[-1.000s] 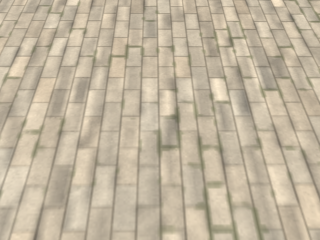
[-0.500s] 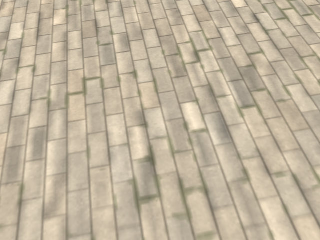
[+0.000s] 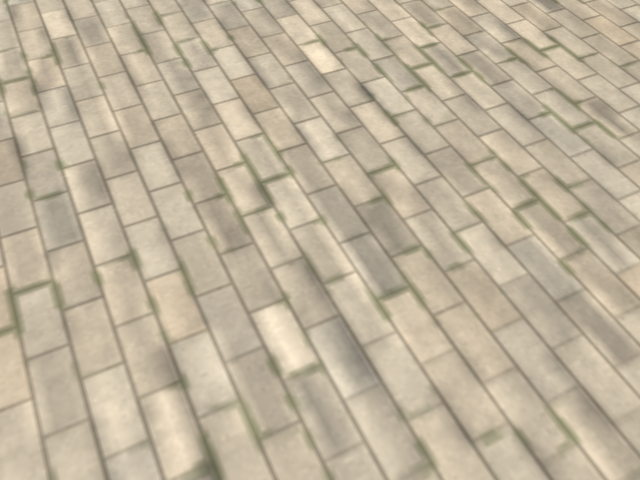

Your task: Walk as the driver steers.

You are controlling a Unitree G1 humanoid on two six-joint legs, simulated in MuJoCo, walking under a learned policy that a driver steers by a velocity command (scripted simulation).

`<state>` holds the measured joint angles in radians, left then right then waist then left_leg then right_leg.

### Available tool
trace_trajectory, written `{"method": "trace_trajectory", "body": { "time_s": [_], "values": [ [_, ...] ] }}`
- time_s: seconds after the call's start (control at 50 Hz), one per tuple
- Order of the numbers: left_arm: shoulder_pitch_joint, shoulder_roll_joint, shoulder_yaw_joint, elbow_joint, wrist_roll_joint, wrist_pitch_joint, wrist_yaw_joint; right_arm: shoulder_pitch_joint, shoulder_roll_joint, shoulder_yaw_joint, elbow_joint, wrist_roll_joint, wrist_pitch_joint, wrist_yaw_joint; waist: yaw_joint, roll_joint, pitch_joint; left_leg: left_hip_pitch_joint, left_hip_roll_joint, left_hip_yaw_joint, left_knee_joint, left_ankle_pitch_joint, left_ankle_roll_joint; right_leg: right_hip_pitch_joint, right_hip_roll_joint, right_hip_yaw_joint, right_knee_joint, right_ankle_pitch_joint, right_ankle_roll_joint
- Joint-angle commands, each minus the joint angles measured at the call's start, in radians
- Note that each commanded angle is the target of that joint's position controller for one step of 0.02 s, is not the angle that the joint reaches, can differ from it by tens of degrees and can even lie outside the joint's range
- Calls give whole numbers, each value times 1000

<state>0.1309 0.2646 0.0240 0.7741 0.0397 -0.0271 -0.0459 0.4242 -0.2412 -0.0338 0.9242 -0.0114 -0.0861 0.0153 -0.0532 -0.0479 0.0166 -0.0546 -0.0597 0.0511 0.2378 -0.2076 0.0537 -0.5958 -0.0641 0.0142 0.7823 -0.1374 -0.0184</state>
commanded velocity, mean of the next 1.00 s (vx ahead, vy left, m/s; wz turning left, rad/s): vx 0.33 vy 0.00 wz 0.31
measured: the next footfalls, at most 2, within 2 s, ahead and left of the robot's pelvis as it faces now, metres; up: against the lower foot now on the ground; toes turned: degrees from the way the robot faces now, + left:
right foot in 0.16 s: +0.23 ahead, -0.12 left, +0.00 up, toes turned -3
left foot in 0.66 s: +0.48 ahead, +0.07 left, +0.00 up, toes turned +14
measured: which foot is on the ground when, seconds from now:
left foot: down 0.00-0.18, up 0.20-0.64, down 0.66-1.00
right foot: up 0.00-0.14, down 0.16-0.66, up 0.68-1.00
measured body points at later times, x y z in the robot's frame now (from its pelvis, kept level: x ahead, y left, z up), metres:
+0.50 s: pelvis +0.25 -0.04 +0.00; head +0.28 -0.05 +0.45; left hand +0.23 +0.22 -0.13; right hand +0.39 -0.29 -0.14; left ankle +0.38 +0.12 -0.69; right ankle +0.19 -0.11 -0.75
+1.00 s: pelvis +0.39 -0.01 -0.01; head +0.42 +0.02 +0.44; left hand +0.42 +0.28 -0.14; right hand +0.56 -0.24 -0.13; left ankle +0.44 +0.06 -0.75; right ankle +0.49 -0.16 -0.69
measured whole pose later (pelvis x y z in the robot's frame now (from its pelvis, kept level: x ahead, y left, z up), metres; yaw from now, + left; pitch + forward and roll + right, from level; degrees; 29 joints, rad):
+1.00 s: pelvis +0.39 -0.01 -0.01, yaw +23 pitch +1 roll -1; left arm 0.14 0.25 0.04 0.79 0.03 0.04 0.03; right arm 0.24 -0.27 -0.08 0.81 -0.02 0.03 0.00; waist -0.04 -0.02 0.06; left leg -0.35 -0.15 -0.08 0.42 -0.08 0.11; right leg -0.55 -0.05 0.08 0.97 -0.36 0.05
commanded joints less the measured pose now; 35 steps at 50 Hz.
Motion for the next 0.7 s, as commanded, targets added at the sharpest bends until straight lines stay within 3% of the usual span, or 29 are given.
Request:
{"method": "trace_trajectory", "body": {
  "time_s": [0.02,0.1,0.12,0.14,0.16,0.18,0.2,0.22,0.24,0.26,0.28,0.34,0.44,0.5,0.54,0.6,0.62,0.64,0.66,0.68,0.7],
  "values": [
    [-110,33,-6,-86,-8,-16,-1,7,-146,-30,-36,1,-13,0,4,138,36,-59,237,-127,-88,316,124,72,17,-67,-130,60,0],
    [-118,59,1,-97,-7,-24,14,32,-166,-35,-7,-4,0,-7,19,138,36,28,287,-140,1,447,107,147,45,-80,-220,-21,-46],
    [-59,66,7,-77,-2,-29,19,27,-170,-36,-2,-2,4,-9,51,130,11,36,278,-124,80,554,95,234,69,-90,-265,-36,-62],
    [63,83,18,-32,7,-39,28,29,-161,-32,5,2,9,-10,104,92,-50,9,238,-81,240,626,76,400,91,-94,-330,-21,-86],
    [234,137,38,14,24,-48,39,17,-135,-22,-14,4,7,-11,173,38,-159,-127,193,-44,462,482,51,638,-19,29,-342,-72,-130],
    [346,253,67,23,38,-47,51,73,-30,4,-64,26,4,-6,176,-176,-289,-460,54,40,826,-24,1,927,-322,459,-403,-165,-240],
    [339,233,70,35,-9,-31,49,58,-125,-24,-48,-1,11,-14,174,-134,-283,-587,16,-54,959,-315,10,877,-363,651,-506,-172,-282],
    [244,179,55,28,-23,-28,45,-7,-140,-33,-59,-10,16,-13,127,-58,-127,-634,81,-93,988,-243,21,756,-308,496,-511,-191,-258],
    [171,115,40,17,-21,-34,40,-38,-112,-26,-61,-3,14,-5,101,-25,-51,-608,111,-101,944,-170,22,629,-264,376,-548,-137,-230],
    [134,81,31,16,-19,-42,39,-43,-92,-25,-52,1,22,-1,73,-28,-8,-559,133,-100,891,-132,18,541,-217,277,-587,-92,-188],
    [122,61,25,26,-21,-50,43,-26,-83,-24,-42,-12,36,3,48,-47,16,-514,143,-102,860,-109,8,474,-183,206,-615,-45,-160],
    [159,73,31,57,-22,-78,46,-42,-63,-27,-38,-18,59,19,30,-29,23,-517,135,-102,854,-23,-8,453,-166,93,-658,95,-154],
    [219,65,31,99,-22,-85,49,-212,-45,-25,-92,-17,64,29,51,-7,65,-638,142,-87,702,150,-25,505,-149,-48,-679,200,-143],
    [220,67,27,114,-30,-83,60,-306,-10,-6,-128,-21,55,35,61,-10,84,-540,116,6,500,236,-22,490,-126,-164,-610,501,-122],
    [259,79,28,135,-30,-77,69,-341,-6,0,-146,-23,53,37,80,-20,66,-492,88,54,421,244,-6,541,-134,-191,-550,622,-109],
    [246,113,40,143,-29,-60,86,-259,-41,-12,-136,-33,50,33,45,-56,10,-396,28,82,373,130,42,622,-153,-209,-367,841,-87],
    [236,123,45,140,-29,-51,91,-191,-61,-21,-120,-36,46,29,20,-56,-27,-331,0,83,345,98,64,630,-153,-211,-250,872,-81],
    [224,129,48,133,-32,-42,92,-93,-83,-34,-92,-43,35,23,-22,-31,-83,-217,-21,69,263,149,88,606,-139,-216,-75,784,-67],
    [224,134,51,118,-38,-40,88,-5,-142,-53,-74,-51,23,10,-70,48,-150,-43,60,-32,195,434,131,480,-89,-231,187,493,-28],
    [331,17,29,77,-34,-38,79,-24,-262,-84,-87,-39,26,-1,29,267,-268,268,370,-360,382,1176,267,154,61,-212,528,-497,14],
    [323,64,34,67,-38,-21,78,36,-279,-95,-101,15,42,-4,-30,203,-439,359,461,-583,288,1154,411,33,124,-25,696,-528,31]
  ]
}}
Over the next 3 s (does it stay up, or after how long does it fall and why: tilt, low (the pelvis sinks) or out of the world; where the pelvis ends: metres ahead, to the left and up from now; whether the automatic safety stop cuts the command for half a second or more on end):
stays up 0.51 -0.01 0.00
